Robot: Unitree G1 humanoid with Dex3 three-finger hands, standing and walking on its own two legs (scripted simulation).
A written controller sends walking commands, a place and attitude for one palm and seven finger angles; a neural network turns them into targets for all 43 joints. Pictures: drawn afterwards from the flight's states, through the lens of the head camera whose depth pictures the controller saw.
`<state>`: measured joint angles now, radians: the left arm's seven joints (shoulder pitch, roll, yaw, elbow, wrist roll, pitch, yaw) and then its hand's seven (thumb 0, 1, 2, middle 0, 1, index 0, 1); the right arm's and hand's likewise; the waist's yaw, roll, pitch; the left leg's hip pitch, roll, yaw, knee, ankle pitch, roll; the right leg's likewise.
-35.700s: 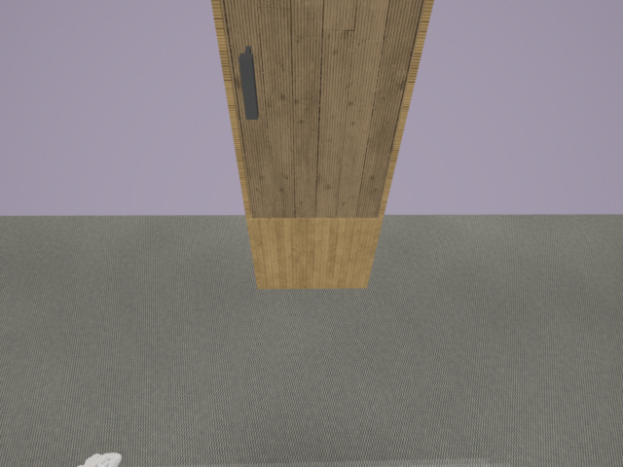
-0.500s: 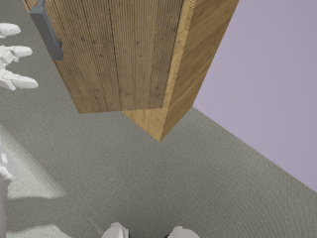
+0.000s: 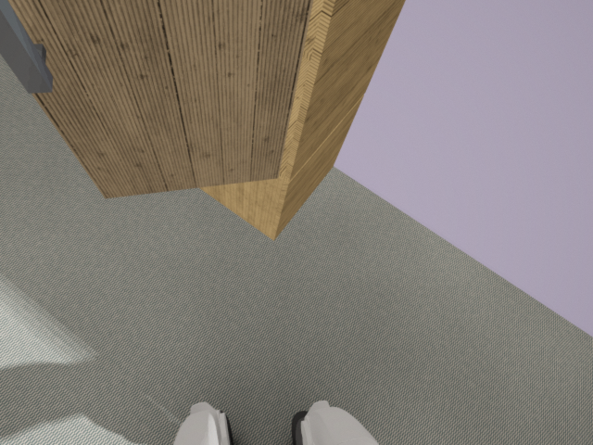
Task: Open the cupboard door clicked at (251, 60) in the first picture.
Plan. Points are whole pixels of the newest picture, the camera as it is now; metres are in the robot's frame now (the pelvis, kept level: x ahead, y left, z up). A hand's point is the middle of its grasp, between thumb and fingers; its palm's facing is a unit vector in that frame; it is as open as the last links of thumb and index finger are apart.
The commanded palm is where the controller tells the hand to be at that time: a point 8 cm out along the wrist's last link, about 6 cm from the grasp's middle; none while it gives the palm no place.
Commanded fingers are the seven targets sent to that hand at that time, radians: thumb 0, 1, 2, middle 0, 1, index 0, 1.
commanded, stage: move the hooked fingers beside the handle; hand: left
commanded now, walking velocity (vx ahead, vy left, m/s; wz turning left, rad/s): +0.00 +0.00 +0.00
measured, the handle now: (11, 22) +0.59 +0.25 +0.13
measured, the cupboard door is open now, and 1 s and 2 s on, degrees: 47 47 47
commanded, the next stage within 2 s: slide the fingers in behind the handle in 0.92 s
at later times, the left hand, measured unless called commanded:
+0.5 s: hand out of the picture +0.52 +0.30 +0.14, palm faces +0.11 -0.99 +0.01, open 14.0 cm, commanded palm +0.52 +0.34 +0.13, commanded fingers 0.00 -0.50 0.30 -0.30 -1.20 -0.30 -1.20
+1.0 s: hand out of the picture +0.53 +0.32 +0.13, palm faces +0.10 -0.99 +0.00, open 14.0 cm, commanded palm +0.53 +0.35 +0.13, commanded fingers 0.00 -0.50 0.30 -0.30 -1.20 -0.30 -1.20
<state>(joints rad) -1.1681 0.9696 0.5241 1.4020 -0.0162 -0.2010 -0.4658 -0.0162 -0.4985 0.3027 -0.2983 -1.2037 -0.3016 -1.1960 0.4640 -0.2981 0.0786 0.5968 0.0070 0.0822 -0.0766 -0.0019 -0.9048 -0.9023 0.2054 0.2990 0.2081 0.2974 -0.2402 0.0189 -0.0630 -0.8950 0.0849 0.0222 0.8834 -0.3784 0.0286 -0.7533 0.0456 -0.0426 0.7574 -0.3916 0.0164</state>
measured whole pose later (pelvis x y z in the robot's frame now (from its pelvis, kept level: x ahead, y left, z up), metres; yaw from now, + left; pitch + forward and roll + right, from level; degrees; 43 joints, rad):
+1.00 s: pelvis -0.01 +0.00 -0.01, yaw +0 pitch +23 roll -6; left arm -1.19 0.97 0.50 1.39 -0.02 -0.21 -0.46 -0.02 -0.50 0.30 -0.30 -1.20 -0.30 -1.20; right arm 0.48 -0.30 0.09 0.61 0.00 0.08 -0.07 0.00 -0.91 -0.90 0.21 0.30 0.21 0.30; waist -0.24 0.02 -0.06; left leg -0.95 0.09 0.00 0.93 -0.39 0.03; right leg -0.79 0.05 -0.06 0.79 -0.40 0.02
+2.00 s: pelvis -0.01 -0.01 +0.00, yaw +1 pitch +22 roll -5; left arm -1.16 0.79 0.46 1.35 -0.02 -0.23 -0.29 -0.02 -0.50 0.30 -0.30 -1.20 -0.31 -1.21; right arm 0.47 -0.29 0.06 0.62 -0.01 0.06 -0.02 0.00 -0.91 -0.90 0.20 0.30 0.21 0.30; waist -0.24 0.03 -0.07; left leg -0.91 0.08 0.00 0.91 -0.38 0.02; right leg -0.76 0.05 -0.06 0.79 -0.41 0.00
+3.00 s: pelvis +0.00 -0.01 +0.00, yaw +1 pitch +21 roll -4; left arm -1.11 0.67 0.45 1.29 -0.03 -0.24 -0.22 -0.01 -0.15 0.45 -0.32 -1.24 -0.33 -1.24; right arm 0.49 -0.27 0.04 0.64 -0.02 0.05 0.00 0.00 -0.91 -0.90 0.20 0.30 0.21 0.30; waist -0.22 0.04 -0.09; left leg -0.86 0.08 0.01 0.89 -0.38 0.02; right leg -0.73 0.04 -0.05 0.78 -0.41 0.01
